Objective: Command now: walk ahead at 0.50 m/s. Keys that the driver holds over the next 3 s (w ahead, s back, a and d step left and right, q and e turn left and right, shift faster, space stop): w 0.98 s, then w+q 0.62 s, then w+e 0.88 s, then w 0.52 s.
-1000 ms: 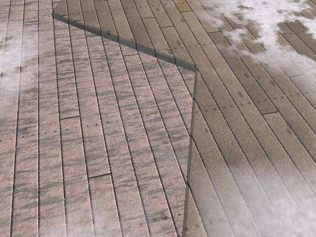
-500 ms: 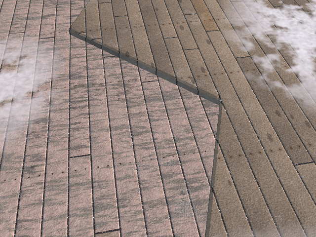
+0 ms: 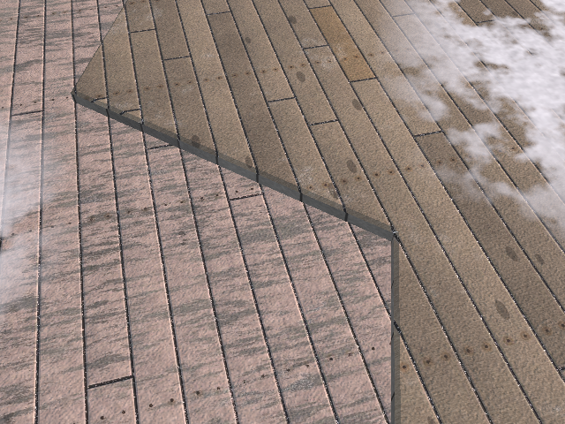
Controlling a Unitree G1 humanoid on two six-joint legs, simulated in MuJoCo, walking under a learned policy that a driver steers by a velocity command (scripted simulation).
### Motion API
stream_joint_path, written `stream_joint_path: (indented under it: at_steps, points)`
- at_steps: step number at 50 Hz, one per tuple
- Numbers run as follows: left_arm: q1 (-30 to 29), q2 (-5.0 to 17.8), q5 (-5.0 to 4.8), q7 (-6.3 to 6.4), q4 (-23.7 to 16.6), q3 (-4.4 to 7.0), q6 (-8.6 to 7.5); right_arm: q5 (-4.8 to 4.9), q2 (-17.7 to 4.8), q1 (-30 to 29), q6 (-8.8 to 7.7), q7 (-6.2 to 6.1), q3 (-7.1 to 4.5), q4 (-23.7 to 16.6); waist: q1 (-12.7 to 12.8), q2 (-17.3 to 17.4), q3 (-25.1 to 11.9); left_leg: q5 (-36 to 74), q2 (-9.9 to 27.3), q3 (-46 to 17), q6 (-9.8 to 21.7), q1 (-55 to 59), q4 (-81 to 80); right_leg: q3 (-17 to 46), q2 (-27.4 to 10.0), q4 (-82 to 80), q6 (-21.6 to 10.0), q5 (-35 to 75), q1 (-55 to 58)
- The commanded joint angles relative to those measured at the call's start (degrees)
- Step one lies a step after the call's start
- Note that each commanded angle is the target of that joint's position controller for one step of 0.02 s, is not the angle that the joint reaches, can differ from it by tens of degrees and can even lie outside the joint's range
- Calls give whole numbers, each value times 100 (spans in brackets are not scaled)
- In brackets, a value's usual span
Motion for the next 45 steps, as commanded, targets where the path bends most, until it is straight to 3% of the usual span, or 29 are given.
stream_joint_path:
  at_steps: [1, 3, 5, 6, 7, 8, 9, 10, 11, 12, 13, 14, 16, 19, 24, 30, 33, 35, 36, 37, 38, 39, 40, 41, 43, 45]
  points:
    - [-573, 180, -64, 21, -454, -26, -57, 19, -843, 193, -61, -49, -148, -182, 46, 663, 370, 3266, 1564, -626, 640, -231, -526, -227, 209, -1087, -90, 292, 558]
    - [-582, 292, -52, 60, -494, 15, -110, -11, -882, 253, -30, -75, -166, -126, 92, 609, 349, 3856, 1716, -584, 617, 314, -227, -245, 323, -1435, -258, 3, 668]
    - [-45, 435, -36, 109, -351, 101, -179, -54, -987, 179, 10, -111, -204, -110, 347, 685, 46, 5046, 1729, -484, 521, 584, 590, -307, 613, -1667, -439, -496, 1387]
    - [699, 517, -16, 139, -106, 166, -227, -68, -1038, 99, 59, -116, -225, -115, 657, 638, -300, 5246, 1616, -373, 456, 525, 1469, -382, 806, -1950, -540, -546, 2167]
    - [1648, 707, 66, 181, 206, 264, -280, -51, -1005, 53, 92, -102, -220, -165, 997, 493, -790, 4495, 1389, -223, 361, -138, 2666, -184, 645, -2073, -683, -482, 3444]
    - [2540, 1265, 209, 225, 316, 406, -311, 6, -760, 142, 98, -71, -163, -379, 1179, -232, -1549, 2046, 987, 5, 248, -1358, 4580, 1578, -851, -2145, -1004, -932, 4771]
    - [2486, 1525, 112, 182, 355, 492, -219, 230, -388, 703, 92, 32, -146, -398, 789, -1511, -2059, -1546, -93, -322, 56, -3249, 6459, 4503, -1927, -3337, -1840, -1627, 5750]
    - [1735, 1278, -24, 154, 198, 449, -158, 70, -822, 122, 121, 20, -222, -470, 612, -413, -1243, -1082, 384, -857, 141, -3927, 6720, 3984, -1643, -3544, -1596, -2424, 5069]
    - [1222, 873, -54, 147, 102, 337, -183, 26, -859, -478, 91, 51, -248, -637, 539, -61, -510, -588, 613, -818, 150, -4046, 6519, 3098, -1436, -3611, -1416, -2273, 4224]
    - [1043, 622, -30, 134, 131, 265, -231, 27, -765, -606, 75, 62, -241, -663, 335, 221, -146, -261, 816, -819, 140, -3759, 6103, 2501, -1194, -3817, -1217, -1578, 3508]
    - [1092, 496, -44, 162, 213, 221, -283, -56, -705, -613, 138, 71, -251, -675, 166, 192, -53, -135, 946, -846, 94, -3430, 5789, 2040, -979, -3896, -1054, -1060, 3090]
    - [1185, 406, -47, 187, 301, 187, -331, -120, -573, -431, 225, 100, -224, -619, 37, 84, -59, -71, 994, -822, 32, -3148, 5601, 1724, -840, -3945, -955, -697, 2861]
    - [1502, 476, -73, 212, 430, 189, -424, -134, -510, -431, 337, 148, -231, -629, -46, 23, -32, 50, 995, -710, -63, -3145, 5392, 1344, -688, -4009, -940, -22, 2789]
    - [1809, 636, -86, 220, 495, 208, -442, -123, -606, -1142, 421, 182, -246, -879, 35, -8, 164, 581, 1126, -556, -215, -3760, 4770, 988, -561, -4211, -942, 230, 2967]
    - [2358, 623, -100, 225, 560, 166, -402, -45, -572, -2223, 395, 209, -191, -1231, 334, -86, 273, 1425, 1077, -292, -341, -4069, 3340, 637, -419, -4216, -780, 957, 3504]
    - [2888, 622, -22, 308, 726, 145, -387, -40, -569, -3061, 321, 192, -136, -1541, 578, -167, 427, 1449, 842, -80, -100, -4088, 2274, 513, -633, -3947, -815, 1817, 4476]
    - [2689, 747, 6, 352, 733, 175, -389, -30, -643, -2883, 236, 158, -169, -1552, 362, -208, 313, 850, 592, 34, 150, -3459, 1888, 386, -734, -3392, -732, 3231, 4737]
    - [2532, 858, 13, 349, 738, 201, -370, -49, -813, -1841, 170, 70, -274, -1231, -103, -236, -265, 578, 207, 179, 391, -2158, 1566, 240, -630, -2108, -601, 4556, 4730]
    - [2432, 820, -35, 334, 706, 183, -356, -122, -974, -840, 109, 17, -360, -909, -524, -98, -798, 907, 341, 35, 560, -783, 1298, 63, -422, -932, -503, 3954, 4101]
    - [2561, 463, -194, 280, 508, 76, -364, -287, -1508, 45, 77, -47, -503, -762, -703, 587, -1547, 425, 1763, -1624, 968, 923, 1269, -200, 2, 940, -335, 1759, 2499]
    - [3028, 327, -327, 230, 492, 98, -370, -172, -1777, 87, 150, 21, -596, -715, -428, 1704, -2172, 420, 2992, -4304, 1679, 1826, 465, -42, 1093, 2897, -182, -2529, 933]
    - [2508, 737, -163, 259, 434, 210, -329, -25, -1558, -597, 205, 62, -539, -834, -232, 684, -1472, 91, 2678, -3797, 1474, 1172, 336, 620, 662, 3187, -299, -2156, 413]
    - [2013, 667, -122, 234, 277, 203, -357, 10, -1179, -1107, 192, 73, -424, -908, -122, 421, -711, 204, 2495, -2988, 1319, 298, 160, 602, 446, 2960, -308, -1718, 304]
    - [1862, 543, -115, 213, 257, 193, -358, -20, -884, -1307, 159, 79, -333, -883, 64, 237, -277, 574, 2218, -2434, 1079, -377, -79, 573, 238, 2541, -318, -1439, 490]
    - [2004, 329, 48, 150, 298, 180, -201, -5, -604, -1241, 85, 26, -225, -701, 340, 487, -65, 1018, 1799, -1722, 779, -1041, -288, 550, 60, 2028, -230, -1237, 950]
    - [2010, 259, 70, 91, 297, 180, -100, 17, -704, -953, 0, 8, -228, -556, 417, 531, -54, 1528, 1669, -1441, 803, -1136, -382, 424, 50, 1843, -129, -1136, 964]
